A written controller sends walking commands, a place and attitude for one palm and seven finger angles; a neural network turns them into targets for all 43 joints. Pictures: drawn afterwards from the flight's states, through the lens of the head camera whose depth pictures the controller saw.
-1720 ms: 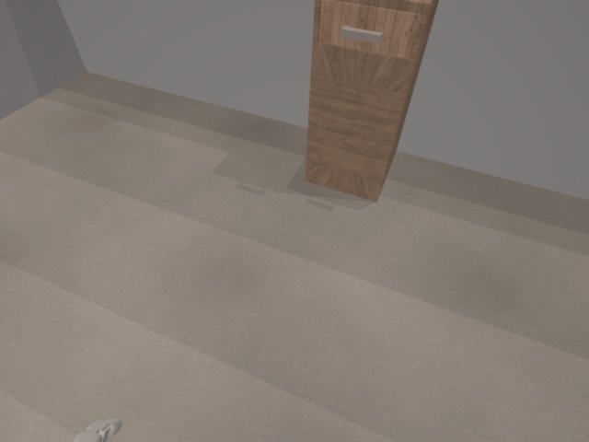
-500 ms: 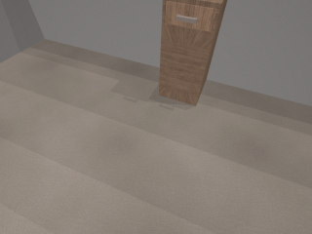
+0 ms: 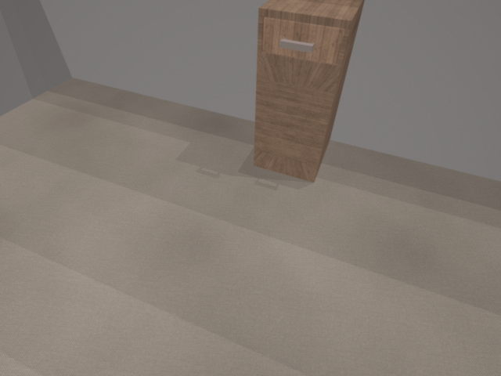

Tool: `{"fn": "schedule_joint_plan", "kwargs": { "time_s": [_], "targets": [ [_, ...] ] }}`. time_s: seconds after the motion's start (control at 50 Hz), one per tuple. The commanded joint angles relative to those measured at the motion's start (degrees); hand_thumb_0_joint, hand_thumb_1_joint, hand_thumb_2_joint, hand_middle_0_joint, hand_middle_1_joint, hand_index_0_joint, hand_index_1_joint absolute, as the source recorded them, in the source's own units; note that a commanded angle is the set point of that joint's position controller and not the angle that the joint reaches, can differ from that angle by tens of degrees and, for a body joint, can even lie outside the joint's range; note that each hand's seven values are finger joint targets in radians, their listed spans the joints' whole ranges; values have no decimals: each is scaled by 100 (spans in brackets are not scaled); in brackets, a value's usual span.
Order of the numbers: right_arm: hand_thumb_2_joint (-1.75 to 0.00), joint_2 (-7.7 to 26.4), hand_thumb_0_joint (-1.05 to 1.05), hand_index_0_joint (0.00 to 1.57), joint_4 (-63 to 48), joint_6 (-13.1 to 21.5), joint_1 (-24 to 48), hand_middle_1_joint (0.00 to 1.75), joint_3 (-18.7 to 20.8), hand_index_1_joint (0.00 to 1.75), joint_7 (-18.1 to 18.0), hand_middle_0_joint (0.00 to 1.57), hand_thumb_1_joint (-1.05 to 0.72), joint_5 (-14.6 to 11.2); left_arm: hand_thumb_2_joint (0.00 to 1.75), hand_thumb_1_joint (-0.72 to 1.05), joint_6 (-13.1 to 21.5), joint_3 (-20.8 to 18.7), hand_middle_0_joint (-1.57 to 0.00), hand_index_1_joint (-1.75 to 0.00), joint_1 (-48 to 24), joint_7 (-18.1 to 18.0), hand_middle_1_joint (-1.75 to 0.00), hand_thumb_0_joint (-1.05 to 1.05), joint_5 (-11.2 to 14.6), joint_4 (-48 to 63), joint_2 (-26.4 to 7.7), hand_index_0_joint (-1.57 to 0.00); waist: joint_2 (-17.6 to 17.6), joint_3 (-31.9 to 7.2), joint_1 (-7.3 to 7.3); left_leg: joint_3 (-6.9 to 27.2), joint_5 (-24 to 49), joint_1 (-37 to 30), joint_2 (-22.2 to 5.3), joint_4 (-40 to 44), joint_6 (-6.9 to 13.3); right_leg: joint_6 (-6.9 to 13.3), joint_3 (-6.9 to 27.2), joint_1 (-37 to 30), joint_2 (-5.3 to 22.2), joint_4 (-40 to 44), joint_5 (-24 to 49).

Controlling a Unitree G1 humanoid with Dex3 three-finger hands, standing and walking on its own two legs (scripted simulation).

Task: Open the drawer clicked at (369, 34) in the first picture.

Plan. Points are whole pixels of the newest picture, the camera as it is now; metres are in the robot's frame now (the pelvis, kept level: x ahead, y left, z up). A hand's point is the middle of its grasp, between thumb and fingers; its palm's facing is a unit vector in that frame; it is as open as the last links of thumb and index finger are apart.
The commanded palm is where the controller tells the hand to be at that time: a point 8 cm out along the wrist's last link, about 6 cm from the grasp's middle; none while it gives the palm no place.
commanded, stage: walk to a spot facing it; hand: left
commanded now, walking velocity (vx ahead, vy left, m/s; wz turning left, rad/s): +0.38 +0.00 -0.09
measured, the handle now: (297, 43) +1.37 -0.11 +0.00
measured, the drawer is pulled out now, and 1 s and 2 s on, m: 0.00 0.00 0.00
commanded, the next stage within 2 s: turn to face it in 1.04 s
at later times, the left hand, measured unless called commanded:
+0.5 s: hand (191, 310) +0.30 +0.15 -0.19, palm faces -0.12 -0.97 -0.20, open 7.3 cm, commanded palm none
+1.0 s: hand (190, 300) +0.33 +0.16 -0.20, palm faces +0.08 -0.99 -0.12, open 7.3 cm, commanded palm none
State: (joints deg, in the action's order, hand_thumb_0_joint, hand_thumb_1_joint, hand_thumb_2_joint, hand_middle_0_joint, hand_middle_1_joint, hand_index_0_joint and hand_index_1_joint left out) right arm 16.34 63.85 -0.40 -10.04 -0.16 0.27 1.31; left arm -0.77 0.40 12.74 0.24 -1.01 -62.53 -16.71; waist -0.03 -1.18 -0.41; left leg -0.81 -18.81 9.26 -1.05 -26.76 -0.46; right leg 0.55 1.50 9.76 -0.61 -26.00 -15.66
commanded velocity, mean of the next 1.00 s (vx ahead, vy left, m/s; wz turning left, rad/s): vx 0.36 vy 0.00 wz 0.00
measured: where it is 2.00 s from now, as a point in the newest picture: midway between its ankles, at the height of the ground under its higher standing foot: (264, 309)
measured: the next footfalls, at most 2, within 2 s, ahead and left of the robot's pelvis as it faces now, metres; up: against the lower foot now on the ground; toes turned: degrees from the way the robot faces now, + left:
right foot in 0.50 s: +0.32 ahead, -0.13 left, +0.00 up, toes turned -13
left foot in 0.96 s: +0.51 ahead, +0.09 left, +0.00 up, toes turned +9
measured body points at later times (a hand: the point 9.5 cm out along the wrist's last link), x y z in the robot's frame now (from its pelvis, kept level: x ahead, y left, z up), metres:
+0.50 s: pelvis +0.18 -0.02 -0.03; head +0.22 -0.03 +0.42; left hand +0.31 +0.20 -0.17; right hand -0.01 -0.20 -0.16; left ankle -0.01 +0.13 -0.73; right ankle +0.28 -0.12 -0.75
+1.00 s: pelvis +0.39 +0.00 -0.02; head +0.40 +0.03 +0.43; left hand +0.33 +0.21 -0.19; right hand +0.49 -0.24 -0.14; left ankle +0.47 +0.09 -0.74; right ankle +0.28 -0.12 -0.72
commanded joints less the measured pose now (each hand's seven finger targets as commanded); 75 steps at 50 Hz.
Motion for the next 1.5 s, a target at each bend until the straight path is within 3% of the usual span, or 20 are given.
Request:
{"fn": "schedule_joint_plan", "kwargs": {
  "time_s": [0.0, 0.1, 0.16, 0.22, 0.36, 0.44, 0.46, 0.48, 0.5, 0.62, 0.84, 0.9, 0.92, 0.96, 1.02, 1.1, 1.34, 1.4, 1.44, 1.48],
  "targets": [
    [-90, 530, 0, 20, -365, 157, -202, 30, 137, 30, -19, 20, -90, 3, 90, 90, 113, -292, -20, -30, 513, 13, -30, 0, -8, 236, -858, -20, 695, 792, -48, -33, -786, 998, -139, -323, 136, 576, 1459, 271, 945, 1077, -1905],
    [-90, 344, 0, 20, -248, 329, -856, 30, 185, 30, -52, 20, -90, -38, 90, 90, 219, -363, -20, -30, 551, -7, -30, 0, 6, 314, -582, -20, 338, 770, 215, -55, -387, 143, -315, -53, 227, 634, 1050, 809, 777, 238, -668],
    [-90, 763, 0, 20, 292, 447, -2582, 30, 369, 30, -171, 20, -90, 30, 90, 90, 363, -268, -20, -30, -405, -4, -30, 0, -15, 788, -64, -20, -1592, 950, 836, 2471, 1682, -1970, -2172, 1295, 1254, 136, -325, 3474, -51, -3199, -1518],
    [-90, 278, 0, 20, 215, 523, -2346, 30, 256, 30, -255, 20, -90, 19, 90, 90, 372, -346, -20, -30, -491, 48, -30, 0, -25, 735, 84, -20, -566, 1137, 554, 1555, 3260, -1766, -2073, 1061, 1263, 119, -103, 3648, 555, -3793, -1184],
    [-90, 108, 0, 20, 270, 579, -1981, 30, 261, 30, -263, 20, -90, 2, 90, 90, 260, -295, -20, -30, -621, 218, -30, 0, 17, 843, 518, -20, -864, 1035, 124, -136, 3431, -683, -1239, 1402, 782, 159, -1130, 1697, 239, -1546, 153],
    [-90, 288, 0, 20, 267, 564, -1746, 30, 346, 30, -231, 20, -90, -88, 90, 90, 354, -485, -20, -30, 1416, 97, -30, 0, -71, 199, 57, -20, -409, -151, -828, -647, 4460, -224, -978, -1201, 429, 449, -1083, -1055, -26, -636, 915],
    [-90, -4, 0, 20, 212, 555, -1905, 30, 303, 30, -145, 20, -90, -146, 90, 90, 434, -623, -20, -30, 2060, 4, -30, 0, -115, 48, -472, -20, 501, -743, -1041, -707, 2428, 995, -631, -2898, 271, 811, 237, -2309, 1161, -330, 572],
    [-90, -377, 0, 20, 61, 560, -2176, 30, 271, 30, -155, 20, -90, -164, 90, 90, 438, -730, -20, -30, 2237, -51, -30, 0, -53, 7, -969, -20, 1608, -1296, -818, -422, -1141, 2013, 31, -4837, 136, 1392, 2832, -2670, 2685, 465, 419],
    [-90, -294, 0, 20, -52, 508, -1693, 30, 294, 30, -159, 20, -90, -161, 90, 90, 398, -733, -20, -30, 1852, -65, -30, 0, 54, 89, -923, -20, 934, -726, -792, 122, -1156, 2359, -222, -5483, 294, 1536, 3073, -1995, 2752, 1080, -512],
    [-90, -695, 0, 20, -26, 174, -1668, 30, 311, 30, -48, 20, -90, 31, 90, 90, 497, -386, -20, -30, 316, -113, -30, 0, -50, 376, 77, -20, 333, 647, 274, 9, 211, 1893, -847, -4435, 98, 795, 381, 1155, 1801, 1569, -356],
    [-90, -542, 0, 20, -865, 297, 103, 30, 339, 30, 182, 20, -90, -7, 90, 90, 564, -413, -20, -30, 1015, -95, -30, 0, -67, 147, -99, -20, 494, 857, -93, -551, 724, 1960, -663, -1372, 57, 786, -228, -46, 1761, 1405, 632],
    [-90, -328, 0, 20, -665, 385, -628, 30, 400, 30, 127, 20, -90, 24, 90, 90, 533, -449, -20, -30, 980, -100, -30, 0, -48, 123, -154, -20, -27, 503, 296, -809, 743, 465, -347, -564, 171, 622, -599, 111, 1572, 226, 1505],
    [-90, -20, 0, 20, -439, 425, -1389, 30, 477, 30, 74, 20, -90, 58, 90, 90, 519, -425, -20, -30, 1055, -83, -30, 0, -17, 143, -21, -20, -627, 9, 577, -435, 742, -786, -514, -178, 320, 412, -933, 576, 1169, -1096, 1649],
    [-90, 910, 0, 20, -236, 396, -2408, 30, 643, 30, -54, 20, -90, 24, 90, 90, 513, -330, -20, -30, 904, -28, -30, 0, 20, 489, 269, -20, -2088, -574, 784, 2606, 965, -2017, -2600, 1087, 1206, 40, -810, 2543, 133, -4227, -1836],
    [-90, 150, 0, 20, -492, 440, -1183, 30, 441, 30, -129, 20, -90, -1, 90, 90, 417, -411, -20, -30, 531, 8, -30, 0, -31, 344, 324, -20, -504, 325, 369, 1363, 639, -445, -2219, 1397, 936, 45, -259, 2673, 780, -4763, -670],
    [-90, -270, 0, 20, -470, 542, -893, 30, 373, 30, -173, 20, -90, -9, 90, 90, 157, -419, -20, -30, 1098, 16, -30, 0, -92, 101, 667, -20, -450, 347, -39, -143, 1271, 204, -1713, 1551, 626, -92, -242, 2176, 776, -4371, 149],
    [-90, 24, 0, 20, -235, 311, -1086, 30, 453, 30, -233, 20, -90, 25, 90, 90, 17, -461, -20, -30, 93, 9, -30, 0, -46, 639, 634, -20, -808, 543, 106, -1021, 2952, -339, -1935, 620, 759, -131, -739, 1548, 571, -1492, 185],
    [-90, -6, 0, 20, -260, 230, -1060, 30, 455, 30, -206, 20, -90, -6, 90, 90, 125, -516, -20, -30, 747, -15, -30, 0, -88, 493, 348, -20, -321, 165, -231, -1265, 2540, -42, -1658, -689, 363, -79, -888, 226, 393, -360, 1039],
    [-90, -530, 0, 20, -503, 199, -1198, 30, 357, 30, -153, 20, -90, -88, 90, 90, 261, -681, -20, -30, 1437, -117, -30, 0, -58, 340, -625, -20, 1915, -624, -366, -1329, -1633, 1894, -411, -3517, -249, 960, 1789, -1374, 2462, 237, 4673],
    [-90, -482, 0, 20, -543, 63, -871, 30, 356, 30, -223, 20, -90, -108, 90, 90, 206, -638, -20, -30, 964, -222, -30, 0, 16, 446, -384, -20, 1171, -423, -258, -333, -1538, 1930, -637, -4102, -226, 1305, 1360, -733, 2301, 519, 4027]
  ]
}}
